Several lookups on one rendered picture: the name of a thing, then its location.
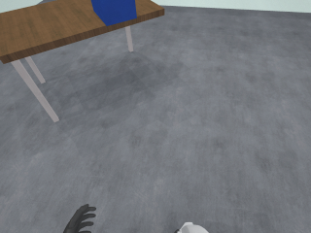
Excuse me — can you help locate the carton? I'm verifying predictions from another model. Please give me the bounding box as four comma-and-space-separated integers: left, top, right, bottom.
90, 0, 137, 26

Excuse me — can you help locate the right robot shin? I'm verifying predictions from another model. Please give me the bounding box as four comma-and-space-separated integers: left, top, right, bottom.
181, 222, 193, 229

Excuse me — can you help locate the robot left hand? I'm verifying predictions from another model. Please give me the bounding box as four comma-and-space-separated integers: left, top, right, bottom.
63, 204, 96, 233

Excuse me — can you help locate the table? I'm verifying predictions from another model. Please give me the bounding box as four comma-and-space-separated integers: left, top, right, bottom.
0, 0, 165, 122

